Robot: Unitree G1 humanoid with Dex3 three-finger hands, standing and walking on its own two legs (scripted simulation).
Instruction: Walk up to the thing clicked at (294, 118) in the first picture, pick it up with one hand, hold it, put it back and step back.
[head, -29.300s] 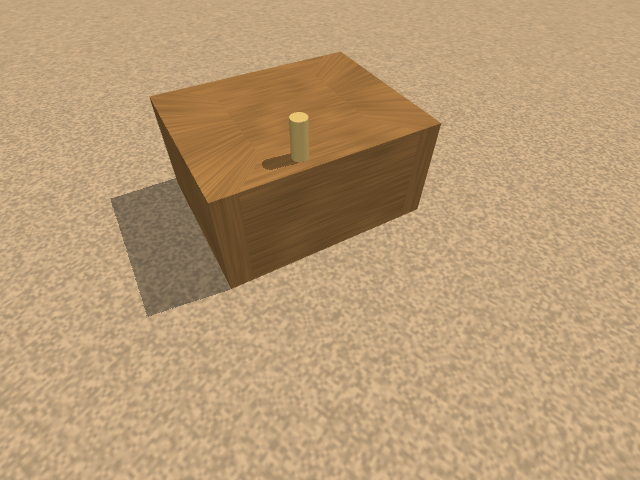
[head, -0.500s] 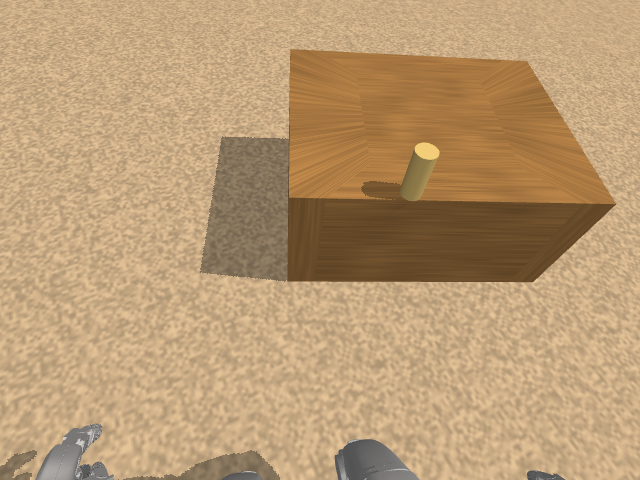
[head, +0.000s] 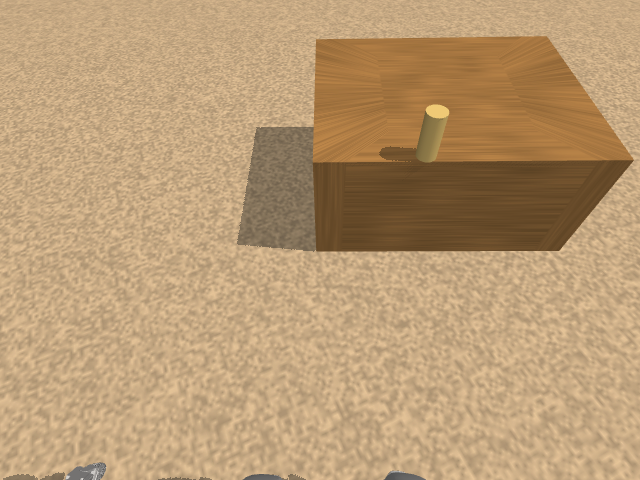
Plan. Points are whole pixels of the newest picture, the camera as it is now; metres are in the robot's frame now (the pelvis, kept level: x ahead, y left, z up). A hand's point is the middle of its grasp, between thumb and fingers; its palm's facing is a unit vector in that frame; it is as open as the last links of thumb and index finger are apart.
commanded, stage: step back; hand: right
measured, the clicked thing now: (431, 134) +0.98 -0.27 -0.23
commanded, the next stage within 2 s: stand in 0.98 s
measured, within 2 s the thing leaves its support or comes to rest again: neither
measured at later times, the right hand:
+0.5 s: hand out of the picture +0.05 -0.27 -0.13, palm faces -0.03 +0.93 -0.37, open 7.4 cm
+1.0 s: hand out of the picture +0.10 -0.23 -0.13, palm faces +0.02 +0.94 -0.34, open 7.4 cm
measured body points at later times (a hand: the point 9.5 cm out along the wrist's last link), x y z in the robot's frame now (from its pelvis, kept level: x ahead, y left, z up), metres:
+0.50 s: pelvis -0.04 +0.00 +0.01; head -0.02 +0.00 +0.46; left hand +0.00 +0.31 -0.11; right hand +0.05 -0.32 -0.11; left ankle -0.01 +0.13 -0.70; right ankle -0.05 -0.13 -0.72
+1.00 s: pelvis +0.00 +0.02 +0.01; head +0.02 +0.02 +0.46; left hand +0.11 +0.33 -0.11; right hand +0.10 -0.28 -0.11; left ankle +0.00 +0.13 -0.72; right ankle -0.04 -0.11 -0.72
